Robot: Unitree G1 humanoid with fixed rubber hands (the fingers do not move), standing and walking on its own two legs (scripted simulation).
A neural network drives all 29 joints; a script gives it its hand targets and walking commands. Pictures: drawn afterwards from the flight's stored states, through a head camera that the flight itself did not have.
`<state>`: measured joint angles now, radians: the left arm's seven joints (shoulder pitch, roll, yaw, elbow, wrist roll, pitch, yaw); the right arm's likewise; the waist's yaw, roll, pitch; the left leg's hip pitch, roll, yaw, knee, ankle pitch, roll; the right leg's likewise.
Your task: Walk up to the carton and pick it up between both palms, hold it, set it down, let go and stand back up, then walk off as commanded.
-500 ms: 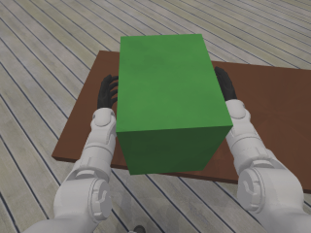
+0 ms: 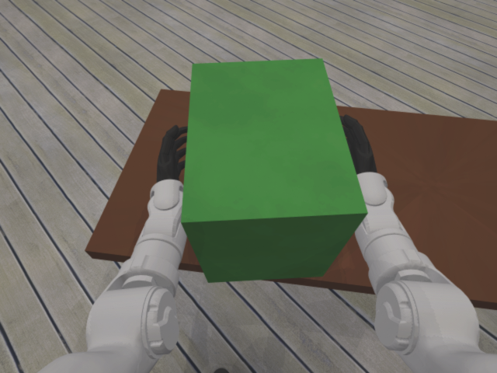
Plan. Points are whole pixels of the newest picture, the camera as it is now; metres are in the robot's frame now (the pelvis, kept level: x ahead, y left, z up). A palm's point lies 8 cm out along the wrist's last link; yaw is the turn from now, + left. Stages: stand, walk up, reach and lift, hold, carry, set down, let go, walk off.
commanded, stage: reach and lift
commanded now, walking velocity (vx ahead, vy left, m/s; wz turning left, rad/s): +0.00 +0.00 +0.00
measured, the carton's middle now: (261, 177) +0.44 +0.06 +0.04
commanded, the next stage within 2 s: none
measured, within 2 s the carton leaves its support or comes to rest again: neither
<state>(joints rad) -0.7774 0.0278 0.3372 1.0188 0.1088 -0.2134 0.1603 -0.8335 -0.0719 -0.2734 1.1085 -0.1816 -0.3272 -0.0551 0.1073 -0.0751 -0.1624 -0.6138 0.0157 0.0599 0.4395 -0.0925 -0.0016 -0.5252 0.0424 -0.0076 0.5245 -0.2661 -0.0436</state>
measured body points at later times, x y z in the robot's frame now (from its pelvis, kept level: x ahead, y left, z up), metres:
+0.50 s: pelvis -0.01 +0.00 +0.00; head +0.01 +0.02 +0.45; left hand +0.39 +0.21 +0.09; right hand +0.44 -0.10 +0.12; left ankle +0.06 +0.11 -0.73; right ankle -0.02 -0.09 -0.73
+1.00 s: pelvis -0.03 +0.00 +0.00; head -0.08 +0.02 +0.45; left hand +0.36 +0.21 +0.13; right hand +0.39 -0.10 +0.17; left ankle +0.06 +0.11 -0.73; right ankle -0.02 -0.09 -0.73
